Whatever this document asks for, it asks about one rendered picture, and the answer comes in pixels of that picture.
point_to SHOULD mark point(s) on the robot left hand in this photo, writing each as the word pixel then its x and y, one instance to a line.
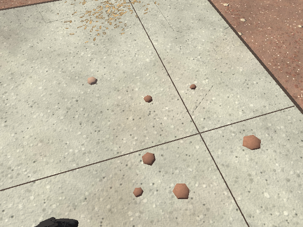
pixel 58 222

